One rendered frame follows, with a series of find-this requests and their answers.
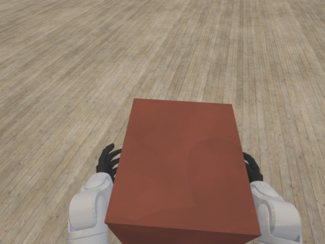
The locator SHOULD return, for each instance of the robot left hand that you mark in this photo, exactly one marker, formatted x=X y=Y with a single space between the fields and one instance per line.
x=105 y=164

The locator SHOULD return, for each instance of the robot right hand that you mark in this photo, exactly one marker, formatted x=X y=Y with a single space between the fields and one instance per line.
x=252 y=169

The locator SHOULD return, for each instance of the right robot forearm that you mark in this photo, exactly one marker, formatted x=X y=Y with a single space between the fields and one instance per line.
x=279 y=221

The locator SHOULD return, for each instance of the carton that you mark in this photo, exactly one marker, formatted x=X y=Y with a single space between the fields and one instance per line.
x=181 y=177

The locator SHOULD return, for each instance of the left robot forearm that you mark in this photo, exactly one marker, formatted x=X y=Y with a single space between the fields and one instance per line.
x=87 y=211

